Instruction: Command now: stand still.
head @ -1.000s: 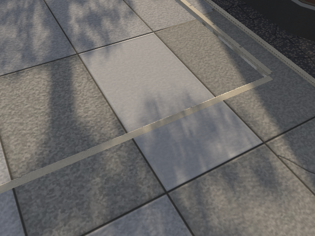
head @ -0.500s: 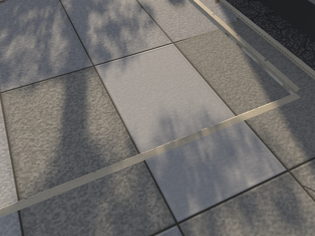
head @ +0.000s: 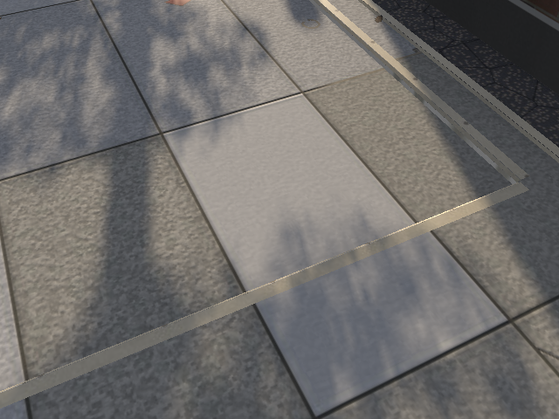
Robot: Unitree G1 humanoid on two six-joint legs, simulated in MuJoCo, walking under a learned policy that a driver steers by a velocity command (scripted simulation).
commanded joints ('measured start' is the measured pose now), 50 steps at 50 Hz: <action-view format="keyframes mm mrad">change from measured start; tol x32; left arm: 1 70 65 7 5 0 -2 3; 37 -355 72 42 -261 7 -36 -76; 43 230 278 124 -120 47 -67 -34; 50 4 77 62 -118 9 -101 -38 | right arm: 1 59 -75 -8 -1 0 -4 -3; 15 -48 -73 -42 -141 -10 -60 59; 20 434 -234 -102 -23 -18 -69 34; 50 171 -65 -61 -111 -28 -42 57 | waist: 1 2 4 31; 17 -60 -68 106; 20 -173 331 -22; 37 -31 99 113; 44 120 -195 -340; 50 -34 -21 17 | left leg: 1 -27 112 -112 -67 165 25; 6 -204 45 -104 8 -440 79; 13 -419 63 -10 371 -232 60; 18 157 -31 77 68 -63 53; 21 281 410 -679 -281 -525 225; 41 210 208 -11 143 959 110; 44 -412 -75 -33 1002 -287 61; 50 -336 108 -90 805 -35 63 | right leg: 1 -19 -121 117 -62 145 -13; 8 -61 -200 330 -137 -570 -145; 16 -114 -259 290 -196 -264 -161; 22 -682 -75 68 778 -198 -64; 41 -98 41 -88 145 106 -118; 44 439 -461 801 -116 -189 -334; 50 -102 -277 208 -241 79 -145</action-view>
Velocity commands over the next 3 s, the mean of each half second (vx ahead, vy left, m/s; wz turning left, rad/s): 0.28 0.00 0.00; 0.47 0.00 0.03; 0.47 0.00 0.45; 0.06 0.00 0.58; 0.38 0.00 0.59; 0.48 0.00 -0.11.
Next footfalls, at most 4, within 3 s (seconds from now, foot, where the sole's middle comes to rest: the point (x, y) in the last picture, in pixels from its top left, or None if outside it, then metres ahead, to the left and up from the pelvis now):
0.38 left None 0.12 0.13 -0.78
0.84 right None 0.47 -0.03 -0.78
1.40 left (234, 334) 0.74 0.15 -0.78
2.04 right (280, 274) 0.94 0.03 -0.78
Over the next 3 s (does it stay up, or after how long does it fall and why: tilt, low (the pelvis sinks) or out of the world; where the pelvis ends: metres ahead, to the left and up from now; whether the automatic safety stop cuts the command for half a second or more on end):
stays up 1.11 0.44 -0.05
